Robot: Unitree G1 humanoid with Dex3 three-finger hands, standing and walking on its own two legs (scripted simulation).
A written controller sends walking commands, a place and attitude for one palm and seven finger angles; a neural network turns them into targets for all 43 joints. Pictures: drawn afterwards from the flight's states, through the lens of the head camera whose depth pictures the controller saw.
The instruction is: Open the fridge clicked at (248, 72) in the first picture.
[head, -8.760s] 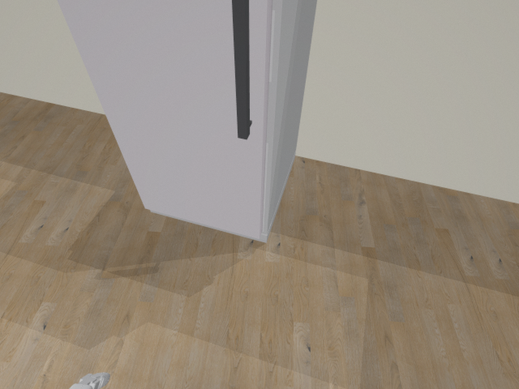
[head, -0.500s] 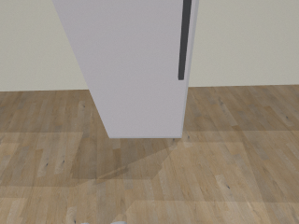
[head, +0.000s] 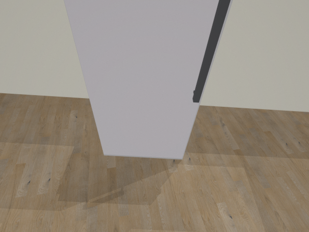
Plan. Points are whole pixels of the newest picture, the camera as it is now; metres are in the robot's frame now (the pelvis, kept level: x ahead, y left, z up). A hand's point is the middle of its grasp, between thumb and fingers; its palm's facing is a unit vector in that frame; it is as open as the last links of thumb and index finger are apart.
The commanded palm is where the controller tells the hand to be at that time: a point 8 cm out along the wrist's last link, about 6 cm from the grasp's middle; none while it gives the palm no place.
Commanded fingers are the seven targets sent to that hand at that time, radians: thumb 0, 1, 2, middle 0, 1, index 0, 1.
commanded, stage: take the last steps up to it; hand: right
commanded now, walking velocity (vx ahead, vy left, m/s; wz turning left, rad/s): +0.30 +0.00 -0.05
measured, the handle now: (206, 56) +0.71 -0.13 +0.13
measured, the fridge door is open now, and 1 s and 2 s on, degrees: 0 0 0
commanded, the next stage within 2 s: come to a stop and stand still in 0.48 s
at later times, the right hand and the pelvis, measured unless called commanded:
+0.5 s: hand out of the picture +0.09 -0.21 -0.18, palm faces +0.09 +0.99 -0.11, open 7.3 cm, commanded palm none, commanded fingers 0.00 -0.90 -0.90 0.20 0.30 0.20 0.30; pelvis +0.15 -0.06 +0.00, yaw +1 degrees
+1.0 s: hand (217, 196) +0.30 -0.20 -0.17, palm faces +0.04 +0.98 -0.21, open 7.3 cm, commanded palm none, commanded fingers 0.00 -0.90 -0.90 0.20 0.30 0.20 0.30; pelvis +0.20 -0.03 -0.01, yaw -1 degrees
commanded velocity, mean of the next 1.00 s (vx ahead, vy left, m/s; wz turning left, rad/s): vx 0.05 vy -0.01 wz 0.00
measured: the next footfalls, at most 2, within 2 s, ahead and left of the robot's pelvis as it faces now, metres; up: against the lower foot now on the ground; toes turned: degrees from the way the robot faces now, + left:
right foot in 0.36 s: +0.23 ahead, -0.14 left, +0.00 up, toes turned -9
left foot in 0.78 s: +0.32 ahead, +0.09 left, +0.00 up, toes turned +6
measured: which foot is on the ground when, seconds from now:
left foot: down 0.00-0.36, up 0.38-0.76, down 0.78-1.00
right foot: up 0.00-0.34, down 0.36-0.84, up 0.86-1.00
